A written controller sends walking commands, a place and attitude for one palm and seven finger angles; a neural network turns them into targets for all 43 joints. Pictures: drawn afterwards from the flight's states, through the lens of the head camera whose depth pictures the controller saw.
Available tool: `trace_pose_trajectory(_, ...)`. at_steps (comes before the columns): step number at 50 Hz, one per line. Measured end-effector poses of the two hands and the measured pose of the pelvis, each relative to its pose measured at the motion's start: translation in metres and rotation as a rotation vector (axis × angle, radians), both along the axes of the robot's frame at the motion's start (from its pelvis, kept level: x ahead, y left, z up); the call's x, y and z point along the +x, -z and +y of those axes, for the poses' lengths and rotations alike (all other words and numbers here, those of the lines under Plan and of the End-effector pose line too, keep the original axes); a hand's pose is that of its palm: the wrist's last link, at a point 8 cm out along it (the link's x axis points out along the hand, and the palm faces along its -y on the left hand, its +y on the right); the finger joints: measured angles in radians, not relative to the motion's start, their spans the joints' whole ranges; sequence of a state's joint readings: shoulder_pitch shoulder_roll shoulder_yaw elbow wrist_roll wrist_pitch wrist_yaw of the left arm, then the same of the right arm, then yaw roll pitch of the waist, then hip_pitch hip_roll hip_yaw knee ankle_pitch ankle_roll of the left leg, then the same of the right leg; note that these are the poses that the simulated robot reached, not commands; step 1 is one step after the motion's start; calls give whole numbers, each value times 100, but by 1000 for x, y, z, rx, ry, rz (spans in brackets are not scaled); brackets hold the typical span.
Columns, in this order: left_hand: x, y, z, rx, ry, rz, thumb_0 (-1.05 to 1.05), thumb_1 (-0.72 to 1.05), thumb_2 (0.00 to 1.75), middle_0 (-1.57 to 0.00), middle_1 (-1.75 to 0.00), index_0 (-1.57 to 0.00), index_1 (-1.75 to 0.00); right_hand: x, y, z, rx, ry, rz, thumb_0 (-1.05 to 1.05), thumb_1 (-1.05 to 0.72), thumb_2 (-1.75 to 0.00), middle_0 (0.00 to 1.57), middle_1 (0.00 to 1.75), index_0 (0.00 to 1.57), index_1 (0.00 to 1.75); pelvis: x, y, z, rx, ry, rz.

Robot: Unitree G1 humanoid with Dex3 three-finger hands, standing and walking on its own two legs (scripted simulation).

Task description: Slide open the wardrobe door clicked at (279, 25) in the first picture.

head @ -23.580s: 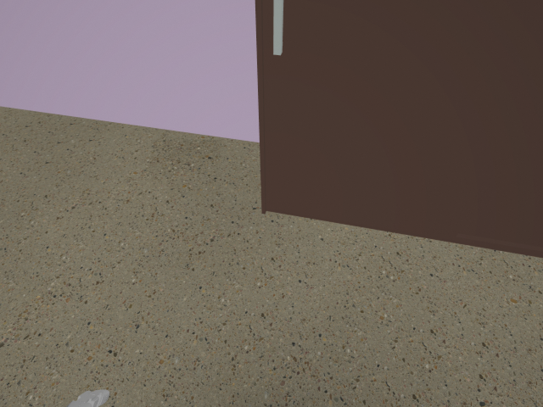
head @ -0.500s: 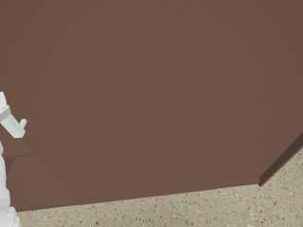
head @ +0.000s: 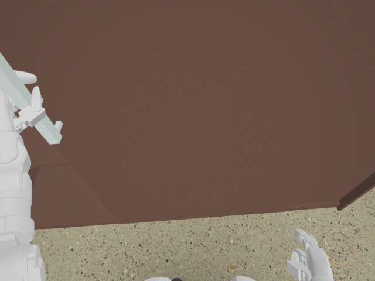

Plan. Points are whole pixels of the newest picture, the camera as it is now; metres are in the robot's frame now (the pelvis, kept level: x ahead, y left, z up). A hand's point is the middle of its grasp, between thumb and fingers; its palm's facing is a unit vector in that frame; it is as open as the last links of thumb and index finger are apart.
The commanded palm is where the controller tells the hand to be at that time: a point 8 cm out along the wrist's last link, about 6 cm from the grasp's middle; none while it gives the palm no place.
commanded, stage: stop walking and hold the door there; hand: left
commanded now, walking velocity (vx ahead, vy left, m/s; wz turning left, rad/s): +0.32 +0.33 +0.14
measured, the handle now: (26, 90) +0.42 +0.34 +0.19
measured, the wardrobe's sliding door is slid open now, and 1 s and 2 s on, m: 0.53 0.52 0.52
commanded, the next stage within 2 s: loosen the grip on the handle in 1.14 s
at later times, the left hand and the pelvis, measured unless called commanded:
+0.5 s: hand (28, 113) +0.38 +0.33 +0.16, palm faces +0.34 -0.93 -0.16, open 5.8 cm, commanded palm +0.34 +0.36 +0.15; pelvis -0.03 +0.11 -0.02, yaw +4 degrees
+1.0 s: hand (27, 111) +0.37 +0.33 +0.17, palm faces +0.24 -0.97 -0.10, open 5.6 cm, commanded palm +0.35 +0.37 +0.15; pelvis -0.02 +0.13 +0.01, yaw +4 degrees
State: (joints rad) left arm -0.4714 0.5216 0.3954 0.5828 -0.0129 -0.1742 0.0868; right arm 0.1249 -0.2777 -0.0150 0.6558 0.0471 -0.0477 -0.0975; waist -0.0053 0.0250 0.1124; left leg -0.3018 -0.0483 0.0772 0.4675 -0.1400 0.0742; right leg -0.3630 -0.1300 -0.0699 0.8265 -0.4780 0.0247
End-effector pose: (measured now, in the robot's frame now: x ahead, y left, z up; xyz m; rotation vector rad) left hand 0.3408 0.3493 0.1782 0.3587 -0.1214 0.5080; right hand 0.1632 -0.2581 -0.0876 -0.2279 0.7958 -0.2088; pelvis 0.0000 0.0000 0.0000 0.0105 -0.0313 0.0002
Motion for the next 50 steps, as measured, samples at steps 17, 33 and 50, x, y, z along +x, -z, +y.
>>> trace_pose_trajectory(17,5,1,16,16,140,-45,-27,58,76,-52,-144,-43,-140,-70,20,55,-14,0,221,1,-90,-90,20,30,20,30,-9,-11,65,120,-52,18)
trace_pose_trajectory(33,-5,8,20,-90,224,-95,-15,72,77,-46,-140,-26,-136,-9,41,197,165,-221,67,1,-90,-90,20,30,20,30,-30,21,100,15,-105,-32)
trace_pose_trajectory(50,1,8,25,-185,308,-99,-10,69,76,-44,-139,-38,-140,-4,-17,156,-33,-108,20,1,-90,-90,20,30,20,30,-19,-6,135,3,-69,-19)
